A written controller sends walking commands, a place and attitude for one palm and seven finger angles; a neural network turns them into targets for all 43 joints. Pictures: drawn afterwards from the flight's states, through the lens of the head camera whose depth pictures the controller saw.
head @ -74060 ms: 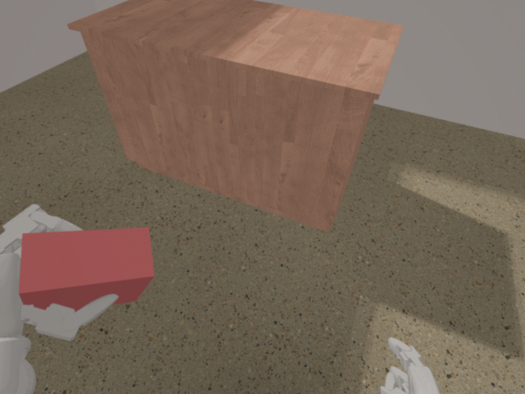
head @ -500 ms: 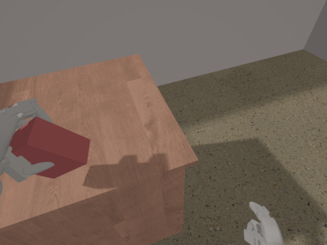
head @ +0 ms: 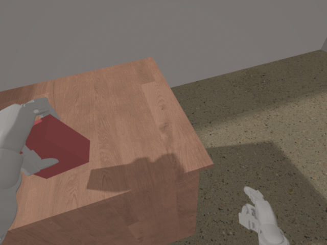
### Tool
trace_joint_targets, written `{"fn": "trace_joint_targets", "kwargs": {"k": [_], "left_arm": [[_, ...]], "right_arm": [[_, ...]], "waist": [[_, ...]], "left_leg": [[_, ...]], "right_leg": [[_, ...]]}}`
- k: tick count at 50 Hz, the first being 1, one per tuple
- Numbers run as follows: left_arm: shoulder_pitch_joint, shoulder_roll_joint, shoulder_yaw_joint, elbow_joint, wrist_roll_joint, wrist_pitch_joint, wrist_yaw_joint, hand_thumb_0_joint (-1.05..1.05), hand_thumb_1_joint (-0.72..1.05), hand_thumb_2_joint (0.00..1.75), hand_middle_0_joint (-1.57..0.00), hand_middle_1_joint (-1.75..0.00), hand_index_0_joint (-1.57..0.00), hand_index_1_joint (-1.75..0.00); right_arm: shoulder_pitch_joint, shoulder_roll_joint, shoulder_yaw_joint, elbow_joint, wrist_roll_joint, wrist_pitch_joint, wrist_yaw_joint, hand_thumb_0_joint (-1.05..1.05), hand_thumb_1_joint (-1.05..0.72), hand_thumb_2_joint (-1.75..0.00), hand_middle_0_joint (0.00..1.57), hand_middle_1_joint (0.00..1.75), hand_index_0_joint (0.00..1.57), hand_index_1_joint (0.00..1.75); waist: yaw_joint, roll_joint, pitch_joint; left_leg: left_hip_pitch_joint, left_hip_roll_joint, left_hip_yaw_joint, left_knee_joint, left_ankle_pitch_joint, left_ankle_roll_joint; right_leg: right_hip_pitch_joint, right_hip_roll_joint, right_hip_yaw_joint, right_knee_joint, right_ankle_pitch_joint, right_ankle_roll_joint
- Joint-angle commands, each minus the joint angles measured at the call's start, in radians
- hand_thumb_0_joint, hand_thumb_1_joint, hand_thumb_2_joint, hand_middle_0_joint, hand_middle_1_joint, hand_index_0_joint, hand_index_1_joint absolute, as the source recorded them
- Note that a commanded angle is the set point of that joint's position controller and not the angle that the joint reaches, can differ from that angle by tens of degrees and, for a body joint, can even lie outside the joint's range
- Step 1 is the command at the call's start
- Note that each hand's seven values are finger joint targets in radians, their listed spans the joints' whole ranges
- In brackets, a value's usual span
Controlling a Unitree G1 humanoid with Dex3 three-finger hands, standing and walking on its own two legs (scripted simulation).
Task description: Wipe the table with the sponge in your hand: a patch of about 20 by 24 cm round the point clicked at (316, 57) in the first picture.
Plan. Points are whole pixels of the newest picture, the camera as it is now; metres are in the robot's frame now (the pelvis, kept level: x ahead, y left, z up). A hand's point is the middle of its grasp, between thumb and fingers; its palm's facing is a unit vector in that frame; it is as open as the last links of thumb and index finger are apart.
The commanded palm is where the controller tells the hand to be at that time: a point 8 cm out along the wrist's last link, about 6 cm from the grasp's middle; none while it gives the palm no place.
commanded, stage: turn the palm down, sponge in hand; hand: left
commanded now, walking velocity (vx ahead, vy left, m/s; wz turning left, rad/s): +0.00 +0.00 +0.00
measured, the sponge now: (55, 153) +0.25 +0.28 +0.15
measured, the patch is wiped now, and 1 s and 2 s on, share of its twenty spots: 0.00 0.00 0.00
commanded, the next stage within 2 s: move the sponge above the wiping area in 0.94 s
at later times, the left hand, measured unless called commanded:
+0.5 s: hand (37, 135) +0.24 +0.28 +0.21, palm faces +0.19 -0.07 -0.98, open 9.9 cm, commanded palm +0.18 +0.28 +0.27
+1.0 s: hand (41, 137) +0.24 +0.27 +0.21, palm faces +0.21 -0.06 -0.98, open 9.9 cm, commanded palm +0.18 +0.27 +0.27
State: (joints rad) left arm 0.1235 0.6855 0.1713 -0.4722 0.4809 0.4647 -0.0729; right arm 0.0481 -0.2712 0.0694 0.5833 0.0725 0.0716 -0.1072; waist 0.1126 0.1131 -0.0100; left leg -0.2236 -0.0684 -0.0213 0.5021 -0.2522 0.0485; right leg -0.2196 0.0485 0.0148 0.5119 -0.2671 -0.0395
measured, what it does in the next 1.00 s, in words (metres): stands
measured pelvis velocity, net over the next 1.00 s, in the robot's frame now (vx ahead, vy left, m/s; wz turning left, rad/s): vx -0.01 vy -0.01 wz -0.02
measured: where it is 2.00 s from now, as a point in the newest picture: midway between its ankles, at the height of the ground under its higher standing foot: outside the picture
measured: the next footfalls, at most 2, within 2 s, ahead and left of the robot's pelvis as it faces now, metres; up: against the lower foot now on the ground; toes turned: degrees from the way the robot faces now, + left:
none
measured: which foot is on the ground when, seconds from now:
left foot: down 0.00-1.00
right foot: down 0.00-1.00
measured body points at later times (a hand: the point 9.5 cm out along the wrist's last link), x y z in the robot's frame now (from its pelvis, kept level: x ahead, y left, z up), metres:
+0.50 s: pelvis -0.01 +0.01 +0.01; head +0.00 -0.05 +0.45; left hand +0.23 +0.28 +0.26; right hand +0.27 -0.17 -0.07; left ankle +0.01 +0.09 -0.74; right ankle +0.00 -0.09 -0.74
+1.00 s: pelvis -0.01 -0.01 +0.01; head -0.02 -0.06 +0.45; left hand +0.22 +0.27 +0.26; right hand +0.26 -0.20 -0.07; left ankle +0.01 +0.09 -0.74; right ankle +0.00 -0.09 -0.74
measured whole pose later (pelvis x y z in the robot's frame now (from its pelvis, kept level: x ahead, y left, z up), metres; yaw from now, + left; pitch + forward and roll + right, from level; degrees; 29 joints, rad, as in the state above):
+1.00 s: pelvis -0.01 -0.01 +0.01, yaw -1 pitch -3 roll +1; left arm 0.02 0.66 0.03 -0.42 0.75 0.51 -0.13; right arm -0.03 -0.28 0.07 0.64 0.06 0.09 -0.08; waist 0.15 0.13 0.01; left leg -0.16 -0.07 -0.01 0.40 -0.19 0.04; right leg -0.18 0.05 0.03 0.45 -0.22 -0.05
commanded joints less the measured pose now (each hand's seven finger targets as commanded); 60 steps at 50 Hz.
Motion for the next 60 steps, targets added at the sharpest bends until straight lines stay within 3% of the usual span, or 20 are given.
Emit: {"fn": "trace_joint_targets", "kwargs": {"k": [1,7,8,12,13,21,22,23,27,28,33,38,42,43,47,49,52,53,57,60], "left_arm": [[-0.223,0.272,0.133,-0.202,0.097,-0.002,-0.004,0.0,0.1,1.3,-1.2,-1.6,-1.2,-1.6],[-0.275,0.295,0.16,-0.178,0.165,0.024,0.006,0.0,0.1,1.3,-1.2,-1.6,-1.2,-1.6],[-0.289,0.255,0.111,-0.163,0.17,0.03,0.004,0.0,0.1,1.3,-1.2,-1.6,-1.2,-1.6],[-0.325,0.262,0.096,-0.146,0.211,0.072,-0.014,0.0,0.1,1.3,-1.2,-1.6,-1.2,-1.6],[-0.331,0.237,0.055,-0.148,0.215,0.073,-0.02,0.0,0.1,1.3,-1.2,-1.6,-1.2,-1.6],[-0.346,0.278,0.058,-0.166,0.31,0.064,-0.044,0.0,0.1,1.3,-1.2,-1.6,-1.2,-1.6],[-0.35,0.29,0.091,-0.164,0.312,0.07,-0.036,0.0,0.1,1.3,-1.2,-1.6,-1.2,-1.6],[-0.343,0.25,0.05,-0.152,0.311,0.064,-0.035,0.0,0.1,1.3,-1.2,-1.6,-1.2,-1.6],[-0.355,0.267,0.077,-0.15,0.325,0.058,-0.021,0.0,0.1,1.3,-1.2,-1.6,-1.2,-1.6],[-0.354,0.238,0.045,-0.127,0.322,0.057,-0.02,0.0,0.1,1.3,-1.2,-1.6,-1.2,-1.6],[-0.334,0.224,0.039,-0.12,0.31,0.055,-0.019,0.0,0.1,1.3,-1.2,-1.6,-1.2,-1.6],[-0.353,0.226,0.031,-0.117,0.316,0.05,-0.017,0.0,0.1,1.3,-1.2,-1.6,-1.2,-1.6],[-0.387,0.259,0.056,-0.154,0.329,0.049,-0.012,0.0,0.1,1.3,-1.2,-1.6,-1.2,-1.6],[-0.373,0.228,0.028,-0.131,0.321,0.045,-0.01,0.0,0.1,1.3,-1.2,-1.6,-1.2,-1.6],[-0.345,0.259,0.074,-0.12,0.318,0.046,-0.008,0.0,0.1,1.3,-1.2,-1.6,-1.2,-1.6],[-0.33,0.236,0.048,-0.1,0.31,0.044,-0.011,0.0,0.1,1.3,-1.2,-1.6,-1.2,-1.6],[-0.351,0.241,0.055,-0.114,0.308,0.05,-0.011,0.0,0.1,1.3,-1.2,-1.6,-1.2,-1.6],[-0.348,0.198,0.012,-0.095,0.305,0.046,-0.011,0.0,0.1,1.3,-1.2,-1.6,-1.2,-1.6],[-0.386,0.23,0.029,-0.072,0.32,0.046,-0.01,0.0,0.1,1.3,-1.2,-1.6,-1.2,-1.6],[-0.381,0.228,0.014,-0.065,0.335,0.033,-0.011,0.0,0.1,1.3,-1.2,-1.6,-1.2,-1.6]], "right_arm": [[-0.217,-0.095,-0.034,-0.182,-0.015,-0.046,-0.01,0.0,-0.9,-0.9,0.2,0.3,0.2,0.3],[-0.301,-0.085,-0.019,-0.164,-0.007,-0.048,0.005,0.0,-0.9,-0.9,0.2,0.3,0.2,0.3],[-0.266,-0.09,-0.023,-0.155,-0.015,-0.041,0.005,0.0,-0.9,-0.9,0.2,0.3,0.2,0.3],[-0.338,-0.086,-0.016,-0.157,-0.002,-0.041,0.012,0.0,-0.9,-0.9,0.2,0.3,0.2,0.3],[-0.301,-0.092,-0.021,-0.151,-0.01,-0.036,0.011,0.0,-0.9,-0.9,0.2,0.3,0.2,0.3],[-0.31,-0.088,-0.022,-0.15,-0.02,-0.027,0.018,0.0,-0.9,-0.9,0.2,0.3,0.2,0.3],[-0.367,-0.078,-0.012,-0.154,-0.011,-0.038,0.024,0.0,-0.9,-0.9,0.2,0.3,0.2,0.3],[-0.322,-0.081,-0.018,-0.147,-0.019,-0.033,0.025,0.0,-0.9,-0.9,0.2,0.3,0.2,0.3],[-0.368,-0.074,-0.014,-0.153,-0.009,-0.036,0.032,0.0,-0.9,-0.9,0.2,0.3,0.2,0.3],[-0.327,-0.082,-0.02,-0.143,-0.019,-0.034,0.03,0.0,-0.9,-0.9,0.2,0.3,0.2,0.3],[-0.33,-0.083,-0.023,-0.141,-0.02,-0.039,0.027,0.0,-0.9,-0.9,0.2,0.3,0.2,0.3],[-0.326,-0.083,-0.026,-0.141,-0.019,-0.044,0.022,0.0,-0.9,-0.9,0.2,0.3,0.2,0.3],[-0.371,-0.074,-0.021,-0.148,-0.011,-0.05,0.024,0.0,-0.9,-0.9,0.2,0.3,0.2,0.3],[-0.329,-0.078,-0.029,-0.14,-0.019,-0.048,0.021,0.0,-0.9,-0.9,0.2,0.3,0.2,0.3],[-0.364,-0.075,-0.024,-0.147,-0.012,-0.052,0.024,0.0,-0.9,-0.9,0.2,0.3,0.2,0.3],[-0.313,-0.082,-0.032,-0.136,-0.016,-0.043,0.025,0.0,-0.9,-0.9,0.2,0.3,0.2,0.3],[-0.364,-0.076,-0.025,-0.146,-0.008,-0.051,0.026,0.0,-0.9,-0.9,0.2,0.3,0.2,0.3],[-0.324,-0.082,-0.034,-0.137,-0.016,-0.049,0.024,0.0,-0.9,-0.9,0.2,0.3,0.2,0.3],[-0.354,-0.079,-0.027,-0.141,-0.008,-0.053,0.019,0.0,-0.9,-0.9,0.2,0.3,0.2,0.3],[-0.311,-0.087,-0.04,-0.136,-0.018,-0.048,0.018,0.0,-0.9,-0.9,0.2,0.3,0.2,0.3]], "waist": [[0.008,-0.038,-0.185],[0.036,-0.007,-0.188],[0.019,-0.031,-0.196],[0.036,-0.007,-0.182],[0.019,-0.027,-0.205],[0.038,-0.03,-0.237],[0.054,-0.025,-0.228],[0.035,-0.053,-0.234],[0.05,-0.025,-0.21],[0.04,-0.041,-0.222],[0.039,-0.056,-0.208],[0.033,-0.06,-0.208],[0.047,-0.006,-0.206],[0.034,-0.029,-0.215],[0.052,-0.048,-0.198],[0.035,-0.069,-0.212],[0.041,-0.033,-0.178],[0.027,-0.047,-0.189],[0.031,-0.04,-0.16],[0.032,-0.054,-0.208]], "left_leg": [[0.071,0.066,-0.051,-0.107,0.233,-0.016],[0.081,0.056,-0.062,-0.127,0.242,-0.022],[0.078,0.06,-0.052,-0.125,0.256,-0.022],[0.076,0.051,-0.064,-0.138,0.236,-0.024],[0.077,0.056,-0.056,-0.138,0.243,-0.022],[0.097,0.045,-0.073,-0.152,0.277,-0.018],[0.096,0.041,-0.076,-0.149,0.269,-0.014],[0.089,0.046,-0.064,-0.142,0.289,-0.014],[0.098,0.042,-0.074,-0.147,0.26,-0.017],[0.096,0.043,-0.062,-0.146,0.272,-0.016],[0.09,0.043,-0.059,-0.145,0.25,-0.014],[0.093,0.039,-0.055,-0.142,0.24,-0.011],[0.11,0.032,-0.068,-0.144,0.241,-0.012],[0.101,0.038,-0.057,-0.144,0.24,-0.012],[0.092,0.033,-0.066,-0.136,0.232,-0.013],[0.088,0.037,-0.059,-0.139,0.244,-0.016],[0.088,0.033,-0.061,-0.134,0.214,-0.014],[0.086,0.039,-0.049,-0.13,0.223,-0.012],[0.084,0.031,-0.056,-0.136,0.177,-0.012],[0.089,0.03,-0.057,-0.14,0.207,-0.012]], "right_leg": [[0.064,-0.039,0.026,-0.089,0.155,0.002],[0.084,-0.019,0.07,-0.104,0.142,-0.024],[0.093,-0.033,0.041,-0.105,0.162,-0.015],[0.089,-0.022,0.082,-0.111,0.139,-0.03],[0.105,-0.034,0.052,-0.109,0.155,-0.019],[0.128,-0.035,0.078,-0.107,0.175,-0.027],[0.127,-0.016,0.114,-0.108,0.164,-0.044],[0.14,-0.031,0.078,-0.103,0.193,-0.033],[0.114,-0.017,0.122,-0.117,0.153,-0.046],[0.127,-0.032,0.081,-0.115,0.172,-0.036],[0.123,-0.037,0.091,-0.122,0.17,-0.034],[0.126,-0.037,0.102,-0.124,0.162,-0.034],[0.116,-0.022,0.144,-0.129,0.145,-0.049],[0.136,-0.037,0.105,-0.123,0.156,-0.037],[0.123,-0.029,0.159,-0.129,0.147,-0.049],[0.139,-0.042,0.118,-0.123,0.174,-0.032],[0.105,-0.033,0.161,-0.137,0.133,-0.045],[0.119,-0.043,0.122,-0.126,0.159,-0.035],[0.085,-0.033,0.16,-0.147,0.086,-0.042],[0.13,-0.043,0.129,-0.128,0.138,-0.035]]}}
